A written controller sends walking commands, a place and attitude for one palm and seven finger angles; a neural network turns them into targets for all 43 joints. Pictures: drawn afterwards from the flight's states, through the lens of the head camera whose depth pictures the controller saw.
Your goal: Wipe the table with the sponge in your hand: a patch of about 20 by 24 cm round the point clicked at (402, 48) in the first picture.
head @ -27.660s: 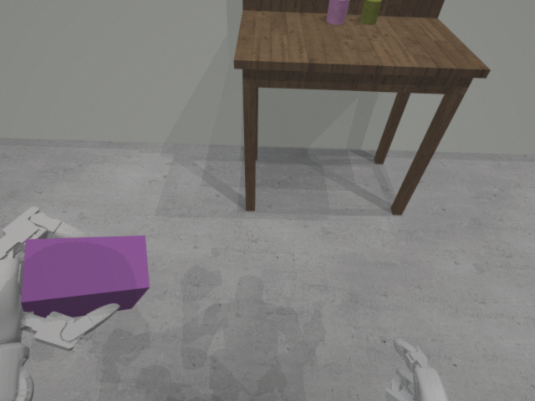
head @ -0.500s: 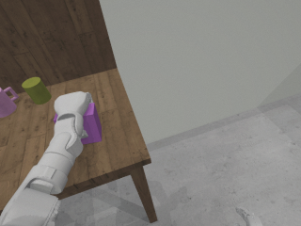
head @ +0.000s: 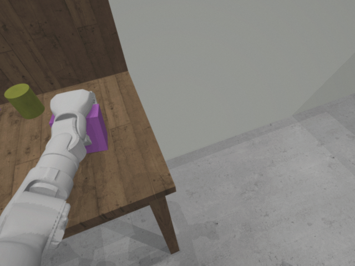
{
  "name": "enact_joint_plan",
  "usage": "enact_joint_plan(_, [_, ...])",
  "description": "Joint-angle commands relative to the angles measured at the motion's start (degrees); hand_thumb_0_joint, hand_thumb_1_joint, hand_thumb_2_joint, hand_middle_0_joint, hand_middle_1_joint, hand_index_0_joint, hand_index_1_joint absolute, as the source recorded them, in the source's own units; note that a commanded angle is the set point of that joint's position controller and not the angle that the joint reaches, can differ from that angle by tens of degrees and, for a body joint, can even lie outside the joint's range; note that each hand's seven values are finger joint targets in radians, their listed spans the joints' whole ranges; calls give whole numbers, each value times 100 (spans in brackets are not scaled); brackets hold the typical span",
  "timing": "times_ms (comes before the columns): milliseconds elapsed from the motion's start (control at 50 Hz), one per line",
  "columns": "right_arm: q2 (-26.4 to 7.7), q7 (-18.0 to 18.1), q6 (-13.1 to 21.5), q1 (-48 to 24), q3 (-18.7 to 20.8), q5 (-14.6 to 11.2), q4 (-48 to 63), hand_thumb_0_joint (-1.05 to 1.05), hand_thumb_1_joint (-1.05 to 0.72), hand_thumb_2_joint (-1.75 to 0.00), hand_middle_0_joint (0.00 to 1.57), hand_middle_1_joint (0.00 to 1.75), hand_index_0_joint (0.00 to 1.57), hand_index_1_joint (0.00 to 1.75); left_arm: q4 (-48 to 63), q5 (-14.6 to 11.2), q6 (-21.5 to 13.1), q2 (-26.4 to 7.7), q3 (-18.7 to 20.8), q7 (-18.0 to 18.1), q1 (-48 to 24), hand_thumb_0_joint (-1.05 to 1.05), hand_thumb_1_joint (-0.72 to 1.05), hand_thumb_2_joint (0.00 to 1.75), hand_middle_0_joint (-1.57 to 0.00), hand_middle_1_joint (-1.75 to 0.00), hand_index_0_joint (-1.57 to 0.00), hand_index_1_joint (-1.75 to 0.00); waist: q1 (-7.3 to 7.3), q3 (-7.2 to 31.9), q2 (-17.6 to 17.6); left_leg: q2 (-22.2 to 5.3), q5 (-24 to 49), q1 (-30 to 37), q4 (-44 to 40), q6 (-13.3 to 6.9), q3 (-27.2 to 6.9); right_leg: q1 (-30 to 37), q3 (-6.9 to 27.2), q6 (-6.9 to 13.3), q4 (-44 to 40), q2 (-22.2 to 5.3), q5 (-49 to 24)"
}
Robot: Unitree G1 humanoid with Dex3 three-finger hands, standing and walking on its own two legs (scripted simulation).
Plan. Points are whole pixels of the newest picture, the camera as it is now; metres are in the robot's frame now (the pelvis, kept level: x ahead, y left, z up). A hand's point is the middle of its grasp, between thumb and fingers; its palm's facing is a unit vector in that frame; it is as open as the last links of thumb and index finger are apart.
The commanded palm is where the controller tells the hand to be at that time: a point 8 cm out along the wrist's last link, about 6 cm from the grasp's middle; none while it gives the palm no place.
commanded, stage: wipe back along the third lane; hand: left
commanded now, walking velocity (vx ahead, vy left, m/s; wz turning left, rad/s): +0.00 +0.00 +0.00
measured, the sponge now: (84, 135) +0.43 +0.25 +0.05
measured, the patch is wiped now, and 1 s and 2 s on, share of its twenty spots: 1.00 1.00 1.00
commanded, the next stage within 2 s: slide back across to the middle lane in 1.66 s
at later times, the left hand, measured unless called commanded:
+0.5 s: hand (79, 127) +0.42 +0.25 +0.09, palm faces +0.05 -0.04 -1.00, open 10.3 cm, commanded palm +0.37 +0.24 +0.12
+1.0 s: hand (77, 142) +0.37 +0.23 +0.10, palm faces +0.14 -0.16 -0.98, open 10.3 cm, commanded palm +0.30 +0.22 +0.12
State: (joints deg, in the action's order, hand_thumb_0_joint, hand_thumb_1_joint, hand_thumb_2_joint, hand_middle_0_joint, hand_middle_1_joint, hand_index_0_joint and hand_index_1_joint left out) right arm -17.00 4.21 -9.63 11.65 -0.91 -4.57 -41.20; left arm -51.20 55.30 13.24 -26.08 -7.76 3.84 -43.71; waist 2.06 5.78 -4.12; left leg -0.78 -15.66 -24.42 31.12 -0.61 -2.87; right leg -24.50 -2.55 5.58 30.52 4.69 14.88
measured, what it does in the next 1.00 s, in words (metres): shifts its weight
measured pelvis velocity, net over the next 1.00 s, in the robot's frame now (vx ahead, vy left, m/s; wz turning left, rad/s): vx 0.05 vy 0.07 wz -0.02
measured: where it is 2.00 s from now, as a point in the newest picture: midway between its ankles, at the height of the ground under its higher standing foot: outside the picture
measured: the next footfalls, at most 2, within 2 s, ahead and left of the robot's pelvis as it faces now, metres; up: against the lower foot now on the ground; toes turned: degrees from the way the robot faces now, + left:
none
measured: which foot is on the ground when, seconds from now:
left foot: down 0.00-1.00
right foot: down 0.00-1.00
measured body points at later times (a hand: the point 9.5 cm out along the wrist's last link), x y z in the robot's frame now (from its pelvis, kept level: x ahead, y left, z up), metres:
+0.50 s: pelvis +0.03 +0.05 +0.01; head +0.03 +0.02 +0.46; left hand +0.41 +0.24 +0.15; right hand +0.20 -0.20 -0.11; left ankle +0.00 +0.15 -0.73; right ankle +0.00 -0.05 -0.73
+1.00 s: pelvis +0.05 +0.07 +0.00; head +0.04 +0.05 +0.45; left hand +0.36 +0.24 +0.15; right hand +0.29 -0.11 -0.07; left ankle +0.00 +0.15 -0.73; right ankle +0.00 -0.05 -0.73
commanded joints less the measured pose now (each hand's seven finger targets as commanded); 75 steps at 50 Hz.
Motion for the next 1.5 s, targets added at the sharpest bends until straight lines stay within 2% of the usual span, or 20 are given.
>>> enact_joint_plan(0, [-698, -29, 143, -180, 254, 8, 690, 0, -90, -90, 20, 30, 20, 30, 180, 237, 151, -1320, 228, 261, -1443, 0, 10, 130, -120, -160, -120, -160, -9, 1377, 754, 333, 570, -270, -181, -280, 341, 1549, 754, -446, -550, -484, -1609])
enact_joint_plan(20, [-667, -54, 126, -204, 281, -3, 739, 0, -90, -90, 20, 30, 20, 30, 272, 184, 146, -1162, 208, 238, -1242, 0, 10, 130, -120, -160, -120, -160, -79, 1577, 754, 340, 694, -186, -220, -275, 319, 1678, 697, -416, -526, -459, -1697])
enact_joint_plan(120, [-660, -160, 49, -365, 321, -29, 910, 0, -90, -90, 20, 30, 20, 30, 809, 11, 214, -723, 127, 265, -355, 0, 10, 130, -120, -160, -120, -160, -195, 1561, 880, 321, 993, 47, -279, -284, 347, 1871, 609, -379, -511, -412, -2222])
enact_joint_plan(200, [-649, -198, -6, -667, 277, -91, 987, 0, -90, -90, 20, 30, 20, 30, 1093, -130, 574, -343, -155, 328, -15, 0, 10, 130, -120, -160, -120, -160, -198, 908, 942, 311, 671, 140, -462, -295, 366, 1559, 544, -381, -739, -369, -1534])
enact_joint_plan(280, [-616, -211, -54, -908, 259, -111, 1045, 0, -90, -90, 20, 30, 20, 30, 1408, -172, 1029, -83, -349, 332, 99, 0, 10, 130, -120, -160, -120, -160, -249, 857, 813, 308, 767, 435, -581, -286, 343, 1525, 427, -331, -796, -332, -1274])
enact_joint_plan(320, [-581, -243, -102, -1068, 256, -127, 1126, 0, -90, -90, 20, 30, 20, 30, 1767, -165, 1216, 203, -562, 288, 181, 0, 10, 130, -120, -160, -120, -160, -266, 1011, 608, 296, 1008, 669, -602, -257, 328, 1552, 348, -279, -722, -319, -1401])
enact_joint_plan(360, [-565, -282, -113, -1124, 233, -106, 1151, 0, -90, -90, 20, 30, 20, 30, 1937, -177, 1344, 253, -525, 296, 589, 0, 10, 130, -120, -160, -120, -160, -339, 1075, 682, 278, 1255, 824, -561, -248, 279, 1627, 301, -238, -635, -290, -1653])
enact_joint_plan(440, [-518, -403, -154, -1396, 202, -117, 1300, 0, -90, -90, 20, 30, 20, 30, 2588, -274, 1624, 866, -986, 243, 931, 0, 10, 130, -120, -160, -120, -160, -336, 1068, 710, 235, 1681, 1123, -516, -213, 230, 1592, 181, -190, -498, -258, -2005])
enact_joint_plan(460, [-521, -441, -154, -1427, 195, -120, 1318, 0, -90, -90, 20, 30, 20, 30, 2636, -291, 1698, 746, -837, 247, 1202, 0, 10, 130, -120, -160, -120, -160, -400, 1047, 826, 218, 1790, 1123, -494, -198, 203, 1643, 161, -184, -444, -251, -2122])
enact_joint_plan(540, [-477, -593, -187, -1694, 165, -128, 1486, 0, -90, -90, 20, 30, 20, 30, 3400, -360, 1928, 1050, -1143, 167, 1798, 0, 10, 130, -120, -160, -120, -160, -434, 1116, 898, 181, 2485, 1324, -366, -175, 198, 1850, 129, -184, -255, -275, -2819])
enact_joint_plan(560, [-476, -624, -199, -1748, 144, -147, 1499, 0, -90, -90, 20, 30, 20, 30, 3542, -360, 2003, 947, -1078, 154, 1889, 0, 10, 130, -120, -160, -120, -160, -455, 1006, 852, 143, 2602, 1332, -375, -154, 177, 1817, 105, -179, -224, -276, -2833])
enact_joint_plan(600, [-433, -699, -233, -1861, 119, -148, 1524, 0, -90, -90, 20, 30, 20, 30, 3815, -301, 2171, 1242, -1450, 87, 1781, 0, 10, 130, -120, -160, -120, -160, -406, 900, 769, 105, 2835, 1463, -333, -148, 140, 1674, 57, -173, -197, -258, -2773])
enact_joint_plan(740, [-361, -927, -259, -2094, 56, -144, 1650, 0, -90, -90, 20, 30, 20, 30, 4668, -264, 2383, 1371, -1686, -28, 2454, 0, 10, 130, -120, -160, -120, -160, -489, 1094, 729, 6, 3576, 1644, -150, -101, 18, 1754, 48, -147, 44, -240, -2993])
enact_joint_plan(980, [-290, -1066, -375, -2283, 22, -130, 1770, 0, -90, -90, 20, 30, 20, 30, 5870, -335, 2370, 1403, -1769, 10, 3402, 0, 10, 130, -120, -160, -120, -160, -563, 898, 747, -52, 3290, 1506, -165, -75, -20, 1748, 106, -115, 103, -218, -2733])
enact_joint_plan(1120, [-322, -1048, -451, -2307, 45, -119, 1831, 0, -90, -90, 20, 30, 20, 30, 6364, -324, 2321, 1414, -1844, 20, 3416, 0, 10, 130, -120, -160, -120, -160, -553, 635, 549, -117, 2738, 1417, -293, -83, -117, 1459, 126, -64, 84, -148, -1969])
enact_joint_plan(1220, [-324, -1049, -416, -2277, 58, -130, 1874, 0, -90, -90, 20, 30, 20, 30, 6468, -394, 2243, 1232, -1590, 109, 3966, 0, 10, 130, -120, -160, -120, -160, -649, 883, 657, -83, 2695, 1336, -249, -102, -67, 1709, 184, -73, 141, -156, -2168])
enact_joint_plan(1260, [-313, -1031, -438, -2283, 56, -136, 1863, 0, -90, -90, 20, 30, 20, 30, 6477, -384, 2248, 1440, -1848, 114, 3785, 0, 10, 130, -120, -160, -120, -160, -554, 663, 684, -77, 2292, 1297, -303, -116, -37, 1541, 113, -91, 106, -164, -1837])
enact_joint_plan(1400, [-323, -913, -425, -2325, 64, -135, 1876, 0, -90, -90, 20, 30, 20, 30, 6410, -398, 2228, 1158, -1561, 172, 3777, 0, 10, 130, -120, -160, -120, -160, -593, 356, 745, 43, 1340, 1045, -437, -186, 106, 1551, 247, -112, -128, -186, -1280])
enact_joint_plan(1420, [-360, -895, -429, -2330, 81, -128, 1866, 0, -90, -90, 20, 30, 20, 30, 6410, -378, 2219, 932, -1316, 194, 3830, 0, 10, 130, -120, -160, -120, -160, -626, 397, 723, 56, 1264, 994, -463, -179, 98, 1607, 368, -97, -151, -170, -1228])
enact_joint_plan(1480, [-313, -887, -393, -2386, 48, -147, 1899, 0, -90, -90, 20, 30, 20, 30, 6380, -412, 2201, 1216, -1607, 153, 4023, 0, 10, 130, -120, -160, -120, -160, -594, 286, 772, 98, 1170, 984, -460, -192, 163, 1604, 360, -145, -201, -217, -1214])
